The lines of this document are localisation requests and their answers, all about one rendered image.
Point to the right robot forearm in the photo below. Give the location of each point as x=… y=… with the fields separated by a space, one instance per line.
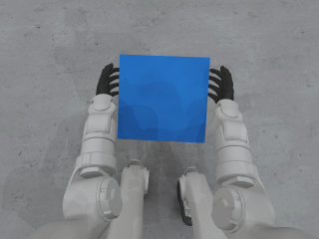
x=232 y=148

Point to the robot right shin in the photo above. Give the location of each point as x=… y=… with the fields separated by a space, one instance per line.
x=185 y=205

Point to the left robot hand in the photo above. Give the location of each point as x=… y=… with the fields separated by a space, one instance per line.
x=104 y=86

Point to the right robot upper arm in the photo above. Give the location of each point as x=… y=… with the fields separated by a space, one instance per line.
x=243 y=213

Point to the carton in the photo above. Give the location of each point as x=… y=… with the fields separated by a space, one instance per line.
x=163 y=98

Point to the left robot forearm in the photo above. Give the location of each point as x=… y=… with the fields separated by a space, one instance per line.
x=97 y=157

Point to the left robot upper arm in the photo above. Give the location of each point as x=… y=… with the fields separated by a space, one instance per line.
x=89 y=207

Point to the robot right thigh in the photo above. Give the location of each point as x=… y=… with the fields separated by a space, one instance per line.
x=195 y=191

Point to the right robot hand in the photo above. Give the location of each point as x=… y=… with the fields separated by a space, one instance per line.
x=225 y=90

